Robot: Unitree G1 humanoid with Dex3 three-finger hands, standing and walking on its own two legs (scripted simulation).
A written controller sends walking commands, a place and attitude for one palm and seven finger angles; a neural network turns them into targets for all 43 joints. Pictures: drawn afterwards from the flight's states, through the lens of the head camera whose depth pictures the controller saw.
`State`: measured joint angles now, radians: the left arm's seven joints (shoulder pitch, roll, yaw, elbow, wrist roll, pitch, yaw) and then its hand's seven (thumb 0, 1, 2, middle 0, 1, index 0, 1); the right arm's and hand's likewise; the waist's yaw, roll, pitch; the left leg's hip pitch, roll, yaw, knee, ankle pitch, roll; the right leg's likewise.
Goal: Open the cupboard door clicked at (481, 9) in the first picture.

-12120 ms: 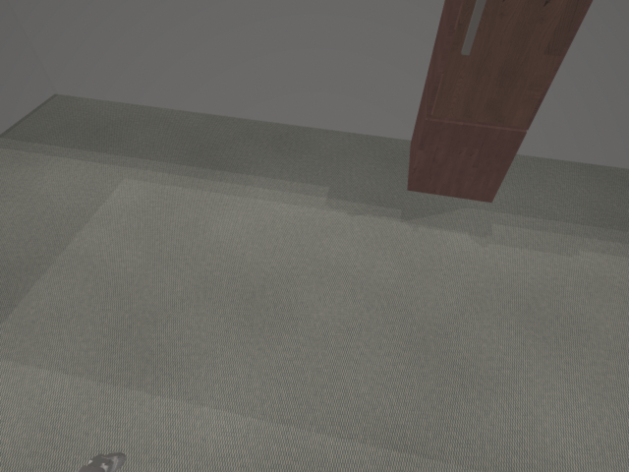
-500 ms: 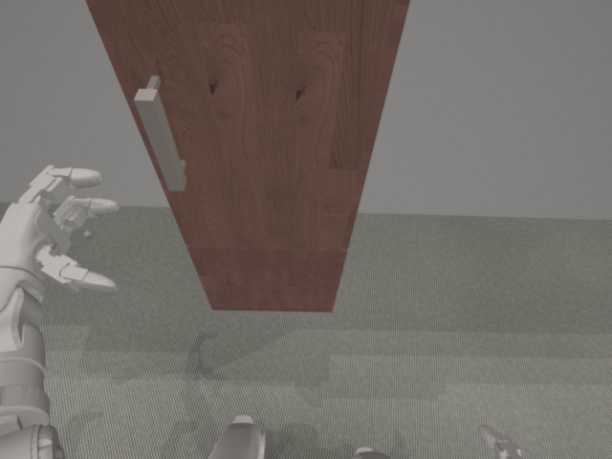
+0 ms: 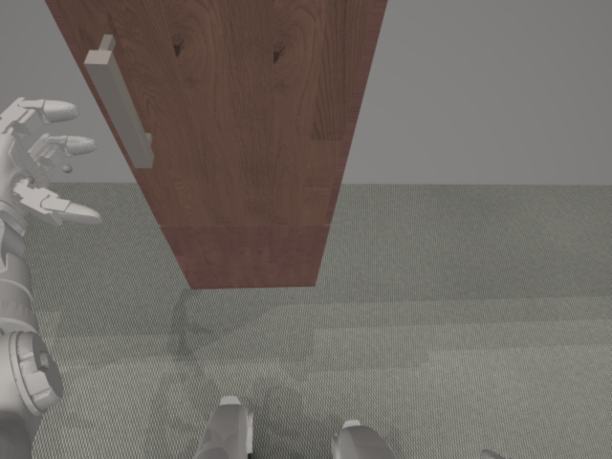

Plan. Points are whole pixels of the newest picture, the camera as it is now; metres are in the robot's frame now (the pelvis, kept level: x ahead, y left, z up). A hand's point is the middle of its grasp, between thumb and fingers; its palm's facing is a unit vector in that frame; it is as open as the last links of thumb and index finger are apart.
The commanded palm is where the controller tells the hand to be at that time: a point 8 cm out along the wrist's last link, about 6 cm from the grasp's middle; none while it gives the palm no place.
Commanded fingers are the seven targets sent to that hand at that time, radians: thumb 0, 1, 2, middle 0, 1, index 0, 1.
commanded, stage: move the hooked fingers beside the handle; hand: left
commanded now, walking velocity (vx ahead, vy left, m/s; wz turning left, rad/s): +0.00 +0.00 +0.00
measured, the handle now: (127, 107) +0.56 +0.24 +0.09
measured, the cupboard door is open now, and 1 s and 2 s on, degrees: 0 0 0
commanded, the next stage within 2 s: slide the fingers in behind the handle in 1.22 s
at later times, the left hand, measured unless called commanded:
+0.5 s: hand (74, 132) +0.50 +0.29 +0.10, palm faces +0.05 -1.00 +0.01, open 14.0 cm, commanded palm +0.48 +0.34 +0.09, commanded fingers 0.00 -0.50 0.30 -0.30 -1.20 -0.30 -1.20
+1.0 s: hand (74, 139) +0.49 +0.29 +0.09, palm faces +0.04 -1.00 +0.01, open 14.0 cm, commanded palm +0.48 +0.33 +0.09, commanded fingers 0.00 -0.50 0.30 -0.30 -1.20 -0.30 -1.20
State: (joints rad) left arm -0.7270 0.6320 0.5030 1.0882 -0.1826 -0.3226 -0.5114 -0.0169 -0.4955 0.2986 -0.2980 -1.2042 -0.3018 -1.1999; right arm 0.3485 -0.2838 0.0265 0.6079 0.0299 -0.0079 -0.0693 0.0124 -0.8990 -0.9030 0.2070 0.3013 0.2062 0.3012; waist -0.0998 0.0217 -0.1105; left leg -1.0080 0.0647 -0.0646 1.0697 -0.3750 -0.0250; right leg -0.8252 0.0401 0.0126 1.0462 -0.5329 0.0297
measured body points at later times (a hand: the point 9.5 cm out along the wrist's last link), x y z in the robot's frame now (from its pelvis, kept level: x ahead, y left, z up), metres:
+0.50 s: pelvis +0.00 +0.00 -0.01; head +0.13 +0.03 +0.42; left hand +0.49 +0.35 +0.10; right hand +0.01 -0.27 -0.11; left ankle +0.07 +0.13 -0.66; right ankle -0.01 -0.15 -0.66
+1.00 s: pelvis +0.00 +0.01 -0.01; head +0.13 +0.04 +0.42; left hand +0.49 +0.35 +0.09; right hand +0.03 -0.27 -0.11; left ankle +0.07 +0.13 -0.66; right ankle -0.01 -0.15 -0.66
